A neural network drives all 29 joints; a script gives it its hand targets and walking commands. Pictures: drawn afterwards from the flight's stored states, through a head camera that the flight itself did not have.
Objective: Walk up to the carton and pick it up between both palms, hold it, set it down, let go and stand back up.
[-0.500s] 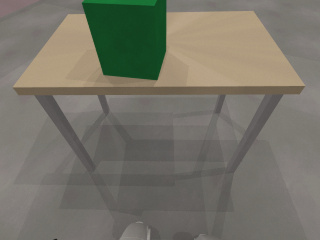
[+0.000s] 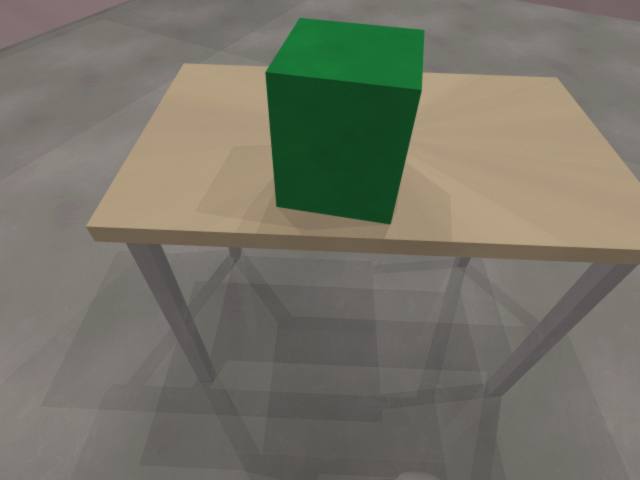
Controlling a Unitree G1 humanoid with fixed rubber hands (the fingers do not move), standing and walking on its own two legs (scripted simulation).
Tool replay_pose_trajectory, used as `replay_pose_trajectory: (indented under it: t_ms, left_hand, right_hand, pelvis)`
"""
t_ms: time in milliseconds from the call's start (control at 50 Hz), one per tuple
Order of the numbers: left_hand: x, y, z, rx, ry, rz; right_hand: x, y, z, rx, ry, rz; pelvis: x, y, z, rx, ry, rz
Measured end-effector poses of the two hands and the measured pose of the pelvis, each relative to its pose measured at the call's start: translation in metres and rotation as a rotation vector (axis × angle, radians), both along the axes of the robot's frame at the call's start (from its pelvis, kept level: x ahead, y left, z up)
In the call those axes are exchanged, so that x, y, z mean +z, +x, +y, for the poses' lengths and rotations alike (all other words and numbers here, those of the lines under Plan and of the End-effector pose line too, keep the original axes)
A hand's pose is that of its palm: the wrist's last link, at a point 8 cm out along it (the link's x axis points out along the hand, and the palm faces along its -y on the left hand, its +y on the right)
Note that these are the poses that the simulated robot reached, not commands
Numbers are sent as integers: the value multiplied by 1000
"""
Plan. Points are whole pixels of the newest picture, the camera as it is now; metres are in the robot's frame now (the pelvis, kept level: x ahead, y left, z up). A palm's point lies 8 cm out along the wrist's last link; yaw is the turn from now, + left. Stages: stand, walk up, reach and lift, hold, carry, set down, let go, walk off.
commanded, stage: walk up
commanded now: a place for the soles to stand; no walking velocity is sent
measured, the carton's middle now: (346, 123) +0.64 +0.00 +0.11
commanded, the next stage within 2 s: none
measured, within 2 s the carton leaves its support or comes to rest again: neither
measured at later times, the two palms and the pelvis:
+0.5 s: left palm (123, 457) +0.18 +0.29 -0.10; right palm (588, 474) +0.18 -0.33 -0.12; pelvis +0.12 -0.03 -0.01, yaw -1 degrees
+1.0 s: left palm (134, 415) +0.23 +0.30 -0.12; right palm (577, 433) +0.22 -0.33 -0.11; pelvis +0.17 -0.01 +0.00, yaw -1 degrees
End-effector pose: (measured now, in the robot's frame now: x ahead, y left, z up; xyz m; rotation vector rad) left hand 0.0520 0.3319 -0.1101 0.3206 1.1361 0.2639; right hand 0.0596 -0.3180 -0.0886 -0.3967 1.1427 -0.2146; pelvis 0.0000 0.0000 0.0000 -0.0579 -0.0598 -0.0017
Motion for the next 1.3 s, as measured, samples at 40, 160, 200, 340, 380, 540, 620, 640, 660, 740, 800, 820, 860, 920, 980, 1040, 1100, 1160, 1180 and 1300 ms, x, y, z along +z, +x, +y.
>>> replay_pose_trajectory:
  t_ms: [40,160,200,340,380,540,620,640,660,740,800,820,860,920,980,1040,1100,1160,1180,1300]
  left_hand:
    - [1,8,1,2,-15,5]
    - [4,33,-3,2,-39,15]
    - [5,43,-7,1,-41,19]
    - [9,85,-28,-21,-30,20]
    - [8,98,-35,-29,-19,7]
    - [13,130,-45,7,17,-24]
    - [12,140,-33,10,25,-4]
    - [9,142,-28,11,25,2]
    - [7,145,-24,14,23,8]
    - [3,154,-19,20,5,39]
    - [1,161,-20,12,-7,54]
    - [-1,163,-20,10,-10,57]
    - [-3,166,-23,7,-12,61]
    - [-6,173,-28,-7,-9,54]
    - [-6,179,-34,-16,-9,36]
    - [-4,184,-40,-28,-12,26]
    - [-2,187,-45,-32,-12,15]
    - [0,190,-49,-32,-11,0]
    - [1,190,-51,-32,-10,-6]
    - [6,193,-55,-39,-8,-38]
  right_hand:
    - [9,10,1,3,-11,-6]
    - [23,36,-1,4,-27,-4]
    - [24,45,-3,2,-26,0]
    - [10,73,-17,-18,6,22]
    - [-1,83,-22,-24,21,33]
    - [-40,124,-9,-12,104,35]
    - [-44,134,3,-13,110,48]
    - [-44,137,6,-13,106,48]
    - [-44,140,8,-12,100,48]
    - [-31,150,10,-17,73,38]
    - [-20,156,5,-21,42,40]
    - [-18,157,4,-21,35,44]
    - [-16,159,0,-23,25,48]
    - [-16,162,-8,-30,18,44]
    - [-19,164,-12,-30,22,42]
    - [-20,164,-13,-29,29,37]
    - [-20,166,-16,-29,34,25]
    - [-20,169,-19,-29,39,8]
    - [-20,170,-19,-28,42,2]
    - [-21,173,-20,-28,52,-26]
  pelvis:
    - [5,8,2,2,0,-1]
    - [14,35,2,3,8,2]
    - [15,45,0,1,13,6]
    - [13,81,-15,-18,40,28]
    - [7,92,-22,-21,51,30]
    - [-5,127,-23,-10,29,21]
    - [-7,140,-12,-10,16,34]
    - [-9,142,-9,-9,13,33]
    - [-10,145,-6,-8,14,29]
    - [-5,156,1,-13,13,27]
    - [-1,162,0,-15,14,38]
    - [-1,164,0,-15,15,42]
    - [-1,167,-3,-16,19,47]
    - [-4,170,-9,-23,33,48]
    - [-5,171,-13,-23,39,49]
    - [-4,171,-15,-23,41,48]
    - [-4,171,-18,-23,45,48]
    - [-3,171,-22,-23,50,49]
    - [-3,171,-23,-23,51,48]
    - [-3,169,-24,-23,53,46]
